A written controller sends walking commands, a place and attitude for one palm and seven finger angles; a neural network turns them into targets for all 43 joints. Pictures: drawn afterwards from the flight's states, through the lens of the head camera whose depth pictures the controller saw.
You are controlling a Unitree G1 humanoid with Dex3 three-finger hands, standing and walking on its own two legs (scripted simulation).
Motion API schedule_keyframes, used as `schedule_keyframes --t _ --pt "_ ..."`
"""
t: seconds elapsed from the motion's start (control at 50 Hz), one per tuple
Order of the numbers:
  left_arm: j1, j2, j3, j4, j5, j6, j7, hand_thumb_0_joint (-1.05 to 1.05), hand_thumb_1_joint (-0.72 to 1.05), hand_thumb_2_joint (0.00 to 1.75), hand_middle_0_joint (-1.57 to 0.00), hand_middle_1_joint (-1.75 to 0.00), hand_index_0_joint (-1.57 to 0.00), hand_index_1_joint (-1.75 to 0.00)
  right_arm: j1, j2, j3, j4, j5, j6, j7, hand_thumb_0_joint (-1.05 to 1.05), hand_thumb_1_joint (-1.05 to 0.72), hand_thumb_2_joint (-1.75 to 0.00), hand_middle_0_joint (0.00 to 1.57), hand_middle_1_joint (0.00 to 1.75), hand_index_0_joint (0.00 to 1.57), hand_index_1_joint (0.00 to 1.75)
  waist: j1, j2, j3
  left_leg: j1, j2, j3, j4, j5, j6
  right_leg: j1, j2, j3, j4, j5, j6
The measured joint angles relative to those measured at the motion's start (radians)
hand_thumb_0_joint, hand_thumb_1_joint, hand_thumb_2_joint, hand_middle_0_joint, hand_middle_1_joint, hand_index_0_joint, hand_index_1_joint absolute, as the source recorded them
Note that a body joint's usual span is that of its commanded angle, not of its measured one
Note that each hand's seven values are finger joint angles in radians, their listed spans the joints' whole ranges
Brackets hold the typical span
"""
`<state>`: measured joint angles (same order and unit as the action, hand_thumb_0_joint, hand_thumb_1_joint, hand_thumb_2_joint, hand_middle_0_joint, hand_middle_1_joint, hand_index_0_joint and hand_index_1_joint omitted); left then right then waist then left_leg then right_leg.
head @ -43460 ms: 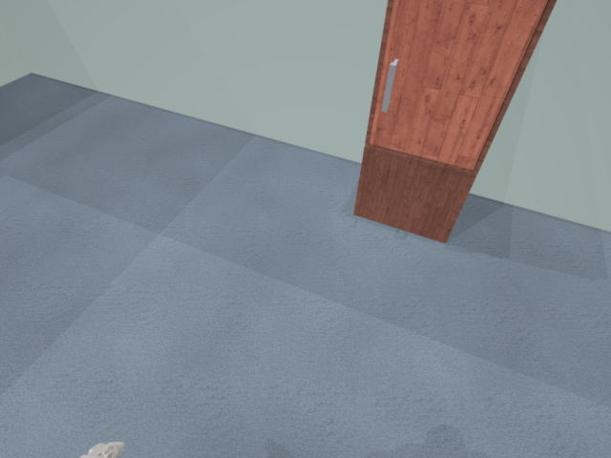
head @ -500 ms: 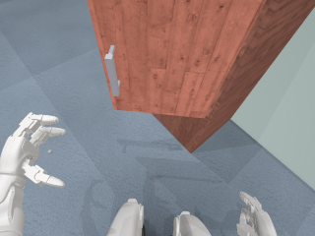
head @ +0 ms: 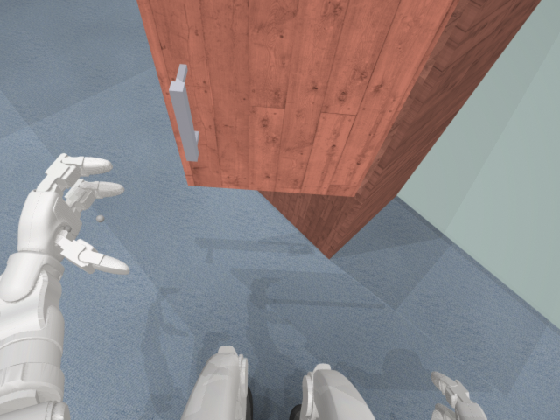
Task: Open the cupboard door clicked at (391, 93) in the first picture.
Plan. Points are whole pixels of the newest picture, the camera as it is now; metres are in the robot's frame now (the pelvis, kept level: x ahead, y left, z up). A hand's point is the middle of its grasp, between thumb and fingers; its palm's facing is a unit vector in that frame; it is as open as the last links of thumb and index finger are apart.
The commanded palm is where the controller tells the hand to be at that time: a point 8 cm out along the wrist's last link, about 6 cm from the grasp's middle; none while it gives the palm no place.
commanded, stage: move the hooked fingers beside the handle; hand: left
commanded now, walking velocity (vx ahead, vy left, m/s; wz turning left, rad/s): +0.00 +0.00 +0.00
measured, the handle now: (187, 117) +0.56 +0.18 +0.03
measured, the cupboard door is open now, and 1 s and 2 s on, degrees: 45 45 45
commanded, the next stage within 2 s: slide the fingers in behind the handle in 1.78 s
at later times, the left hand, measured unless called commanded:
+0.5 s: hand (129, 174) +0.44 +0.24 +0.03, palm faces +0.04 -1.00 -0.03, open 14.0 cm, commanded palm +0.43 +0.28 +0.03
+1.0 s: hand (146, 142) +0.51 +0.23 +0.02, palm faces +0.03 -1.00 -0.02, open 14.0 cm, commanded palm +0.50 +0.26 +0.02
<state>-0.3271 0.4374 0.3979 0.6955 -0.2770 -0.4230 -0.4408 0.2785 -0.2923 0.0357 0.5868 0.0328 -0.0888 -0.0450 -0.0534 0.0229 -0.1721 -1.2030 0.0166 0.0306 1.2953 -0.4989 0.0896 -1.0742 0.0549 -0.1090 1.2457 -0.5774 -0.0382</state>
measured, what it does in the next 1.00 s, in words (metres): stands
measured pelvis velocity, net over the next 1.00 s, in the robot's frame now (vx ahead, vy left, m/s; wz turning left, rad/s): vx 0.00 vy -0.01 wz -0.03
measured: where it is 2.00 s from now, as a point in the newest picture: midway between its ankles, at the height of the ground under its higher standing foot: outside the picture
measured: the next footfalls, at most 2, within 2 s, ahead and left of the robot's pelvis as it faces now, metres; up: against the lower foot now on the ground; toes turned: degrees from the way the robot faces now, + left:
none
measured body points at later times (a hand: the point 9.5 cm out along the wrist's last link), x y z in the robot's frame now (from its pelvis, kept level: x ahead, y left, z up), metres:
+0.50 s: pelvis +0.00 +0.00 -0.01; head +0.14 +0.03 +0.42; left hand +0.43 +0.30 +0.03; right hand +0.08 -0.28 -0.11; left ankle +0.06 +0.06 -0.62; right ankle +0.01 -0.11 -0.62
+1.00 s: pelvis +0.00 -0.01 -0.03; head +0.17 +0.03 +0.39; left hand +0.50 +0.29 +0.02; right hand +0.03 -0.29 -0.13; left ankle +0.06 +0.06 -0.62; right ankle +0.01 -0.11 -0.62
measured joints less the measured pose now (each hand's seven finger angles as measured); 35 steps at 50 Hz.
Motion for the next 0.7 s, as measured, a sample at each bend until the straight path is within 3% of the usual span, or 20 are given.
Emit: schedule_keyframes --t 0.26,0.54,0.7 --pt "-0.156 0.025 0.001 0.125 0.051 -0.005 0.049 -0.01 -0.50 0.30 -0.30 -1.20 -0.30 -1.20 0.012 0.008 -0.001 0.008 -0.010 0.056 0.014 0.01 -0.91 -0.90 0.21 0.30 0.20 0.30 -0.029 0.009 0.000 -0.027 0.003 0.009 -0.003 0.001 0.003 -0.031 0.002 0.010 -0.002 0.005 0.005" --pt "-0.304 0.061 0.026 0.284 0.095 -0.066 0.066 -0.01 -0.50 0.30 -0.30 -1.20 -0.30 -1.20 0.021 0.007 0.001 0.034 -0.020 0.105 0.022 0.01 -0.91 -0.90 0.21 0.30 0.20 0.30 -0.053 0.003 0.006 -0.075 0.011 0.000 0.034 -0.011 -0.007 -0.079 0.009 0.000 0.036 -0.010 -0.008" --pt "-0.393 0.112 0.056 0.378 0.117 -0.047 0.065 -0.01 -0.50 0.30 -0.30 -1.20 -0.30 -1.20 0.021 0.004 0.011 0.032 -0.021 0.126 0.021 0.01 -0.91 -0.90 0.21 0.30 0.20 0.30 -0.076 0.007 0.006 -0.110 0.020 -0.007 0.056 -0.015 -0.013 -0.113 0.018 -0.007 0.056 -0.013 -0.016"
